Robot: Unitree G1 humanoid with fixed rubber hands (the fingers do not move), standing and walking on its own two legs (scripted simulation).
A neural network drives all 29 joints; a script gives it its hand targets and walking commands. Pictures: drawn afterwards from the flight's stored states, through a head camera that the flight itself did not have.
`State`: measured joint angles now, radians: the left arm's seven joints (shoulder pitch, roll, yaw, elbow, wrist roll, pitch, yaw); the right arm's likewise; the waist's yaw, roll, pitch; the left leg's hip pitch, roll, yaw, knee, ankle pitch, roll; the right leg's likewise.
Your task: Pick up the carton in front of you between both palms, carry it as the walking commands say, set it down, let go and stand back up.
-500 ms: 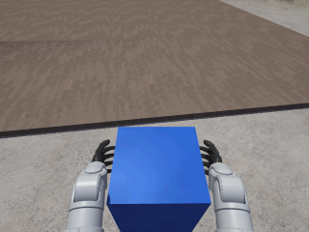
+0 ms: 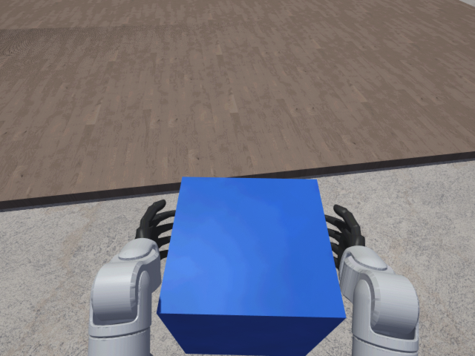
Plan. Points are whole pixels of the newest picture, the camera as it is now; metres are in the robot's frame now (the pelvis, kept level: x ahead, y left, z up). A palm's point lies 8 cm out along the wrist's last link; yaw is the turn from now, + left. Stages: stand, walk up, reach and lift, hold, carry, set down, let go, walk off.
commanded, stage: carry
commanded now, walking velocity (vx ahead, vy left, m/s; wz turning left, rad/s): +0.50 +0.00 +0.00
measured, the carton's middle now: (246, 272) +0.27 -0.01 +0.02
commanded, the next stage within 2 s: none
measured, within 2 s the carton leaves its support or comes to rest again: neither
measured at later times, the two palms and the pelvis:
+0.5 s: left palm (166, 131) +0.59 +0.16 +0.07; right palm (296, 139) +0.56 -0.13 +0.07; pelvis +0.31 +0.04 +0.01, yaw -5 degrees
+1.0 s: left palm (191, 37) +0.95 +0.13 +0.14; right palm (290, 37) +0.96 -0.17 +0.14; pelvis +0.65 -0.02 +0.01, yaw +0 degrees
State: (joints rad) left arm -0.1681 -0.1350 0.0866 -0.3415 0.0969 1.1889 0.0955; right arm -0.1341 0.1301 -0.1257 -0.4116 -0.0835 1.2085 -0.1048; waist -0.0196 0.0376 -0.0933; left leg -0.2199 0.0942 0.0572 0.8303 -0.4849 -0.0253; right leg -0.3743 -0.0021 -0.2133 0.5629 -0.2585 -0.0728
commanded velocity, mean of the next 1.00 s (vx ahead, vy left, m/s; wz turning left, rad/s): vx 0.50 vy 0.00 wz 0.00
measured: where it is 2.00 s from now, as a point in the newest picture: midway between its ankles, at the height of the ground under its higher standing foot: (237, 160)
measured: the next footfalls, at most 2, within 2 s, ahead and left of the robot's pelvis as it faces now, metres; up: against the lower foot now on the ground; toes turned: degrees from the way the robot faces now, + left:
left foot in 0.34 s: +0.40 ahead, +0.11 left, +0.00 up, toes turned +9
right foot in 0.86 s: +0.74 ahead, -0.10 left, +0.00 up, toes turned -13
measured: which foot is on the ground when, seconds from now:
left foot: up 0.00-0.32, down 0.34-0.88, up 0.90-1.00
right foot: down 0.00-0.34, up 0.36-0.84, down 0.86-1.00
